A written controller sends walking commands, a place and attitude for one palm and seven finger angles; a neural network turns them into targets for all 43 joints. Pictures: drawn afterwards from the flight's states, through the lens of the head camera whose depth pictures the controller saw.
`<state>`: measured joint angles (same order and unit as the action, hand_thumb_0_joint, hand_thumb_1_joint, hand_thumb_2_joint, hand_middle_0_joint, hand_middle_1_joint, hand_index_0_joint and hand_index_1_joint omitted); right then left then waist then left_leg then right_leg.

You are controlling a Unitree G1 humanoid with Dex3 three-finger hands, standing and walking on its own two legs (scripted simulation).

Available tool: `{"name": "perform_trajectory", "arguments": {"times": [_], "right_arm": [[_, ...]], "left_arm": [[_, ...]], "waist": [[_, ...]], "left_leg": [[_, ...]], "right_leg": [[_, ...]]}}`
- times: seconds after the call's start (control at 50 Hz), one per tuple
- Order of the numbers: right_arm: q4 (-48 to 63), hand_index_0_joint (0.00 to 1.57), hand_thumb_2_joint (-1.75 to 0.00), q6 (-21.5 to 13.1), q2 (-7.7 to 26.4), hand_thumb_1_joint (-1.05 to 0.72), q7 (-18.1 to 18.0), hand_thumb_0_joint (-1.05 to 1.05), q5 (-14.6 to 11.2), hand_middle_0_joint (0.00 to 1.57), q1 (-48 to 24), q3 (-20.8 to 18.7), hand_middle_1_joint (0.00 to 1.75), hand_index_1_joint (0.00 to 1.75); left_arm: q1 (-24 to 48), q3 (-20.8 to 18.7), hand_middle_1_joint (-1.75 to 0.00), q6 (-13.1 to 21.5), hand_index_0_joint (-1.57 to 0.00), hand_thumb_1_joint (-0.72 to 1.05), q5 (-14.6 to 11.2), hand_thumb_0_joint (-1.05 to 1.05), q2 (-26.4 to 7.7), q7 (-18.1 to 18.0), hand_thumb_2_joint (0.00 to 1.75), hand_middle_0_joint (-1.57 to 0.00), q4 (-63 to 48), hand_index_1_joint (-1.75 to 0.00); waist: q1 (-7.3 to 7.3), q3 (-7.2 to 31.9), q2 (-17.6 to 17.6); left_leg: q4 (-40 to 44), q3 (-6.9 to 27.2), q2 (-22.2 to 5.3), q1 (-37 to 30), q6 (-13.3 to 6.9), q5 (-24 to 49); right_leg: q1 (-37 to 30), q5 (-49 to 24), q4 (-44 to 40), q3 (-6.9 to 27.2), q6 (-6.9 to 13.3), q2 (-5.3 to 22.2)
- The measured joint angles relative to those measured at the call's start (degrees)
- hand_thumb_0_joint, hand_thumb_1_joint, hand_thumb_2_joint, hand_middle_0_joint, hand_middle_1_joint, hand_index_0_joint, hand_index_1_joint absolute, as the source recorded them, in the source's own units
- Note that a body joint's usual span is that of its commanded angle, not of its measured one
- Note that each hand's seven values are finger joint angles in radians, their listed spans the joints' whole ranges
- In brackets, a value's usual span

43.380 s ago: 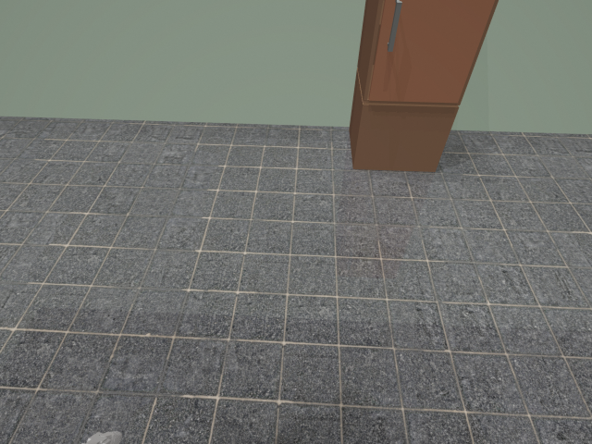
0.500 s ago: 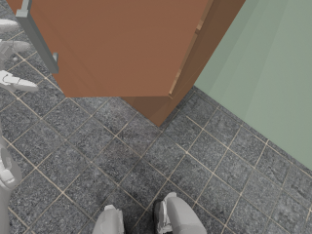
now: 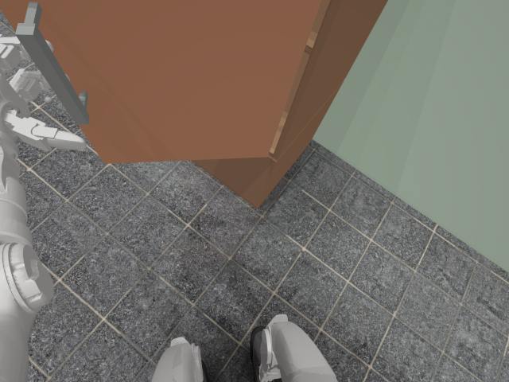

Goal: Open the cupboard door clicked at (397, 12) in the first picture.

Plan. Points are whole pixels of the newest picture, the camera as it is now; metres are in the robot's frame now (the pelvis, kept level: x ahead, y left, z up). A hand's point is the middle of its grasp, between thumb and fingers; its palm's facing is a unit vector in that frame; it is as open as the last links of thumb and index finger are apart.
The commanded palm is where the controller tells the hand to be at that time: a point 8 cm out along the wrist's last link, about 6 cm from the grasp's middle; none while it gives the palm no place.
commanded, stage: slide the fingers in behind the handle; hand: left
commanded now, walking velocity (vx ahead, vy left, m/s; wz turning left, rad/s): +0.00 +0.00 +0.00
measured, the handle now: (61, 72) +0.57 +0.23 +0.06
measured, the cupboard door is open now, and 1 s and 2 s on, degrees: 43 43 44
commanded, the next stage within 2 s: close the thumb around the handle in 1.16 s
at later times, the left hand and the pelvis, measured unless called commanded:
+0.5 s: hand (68, 105) +0.50 +0.21 +0.07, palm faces +0.02 -1.00 -0.02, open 14.2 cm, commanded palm +0.48 +0.24 +0.06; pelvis +0.00 +0.00 +0.00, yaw +2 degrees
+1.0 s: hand (75, 102) +0.51 +0.21 +0.06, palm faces +0.03 -1.00 -0.01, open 14.1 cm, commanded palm +0.49 +0.24 +0.06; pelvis +0.00 -0.01 +0.00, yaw +2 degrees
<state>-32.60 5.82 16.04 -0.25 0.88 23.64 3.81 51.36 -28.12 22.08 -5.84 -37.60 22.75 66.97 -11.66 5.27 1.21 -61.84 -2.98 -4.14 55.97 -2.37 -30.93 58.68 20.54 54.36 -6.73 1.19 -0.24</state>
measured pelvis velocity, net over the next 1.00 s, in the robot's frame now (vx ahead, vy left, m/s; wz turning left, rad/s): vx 0.00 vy -0.01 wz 0.03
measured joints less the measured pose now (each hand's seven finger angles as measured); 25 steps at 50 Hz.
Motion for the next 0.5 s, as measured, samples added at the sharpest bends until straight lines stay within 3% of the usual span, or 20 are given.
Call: {"name": "perform_trajectory", "arguments": {"times": [0.24, 0.5], "right_arm": [[-0.6, 0.20, -0.90, -0.3, 0.1, -0.91, 0.1, 0.00, 0.0, 0.20, -0.7, -0.5, 0.30, 0.30], [-2.2, 0.20, -0.90, -1.0, -0.1, -0.91, 0.6, 0.00, 0.4, 0.20, -1.5, -1.3, 0.30, 0.30]], "left_arm": [[-1.0, 1.7, -1.19, 1.0, -0.30, -0.50, -0.5, -0.01, 3.1, -2.0, 0.30, -0.29, -0.4, -1.20], [-0.3, 6.1, -1.18, 2.2, -0.26, -0.50, -1.0, -0.01, 6.9, -5.5, 0.30, -0.24, -1.0, -1.19]], "waist": [[0.98, 0.4, -0.1], [2.12, 0.7, 0.0]], "left_leg": [[0.7, 0.2, 0.3, -1.4, 0.2, 0.3], [0.7, 0.8, 1.0, -1.4, 0.4, 0.4]], "right_leg": [[-1.3, 0.2, -0.1, -0.1, 0.2, 0.3], [-1.5, 0.7, 0.3, -0.7, 0.3, 0.9]]}}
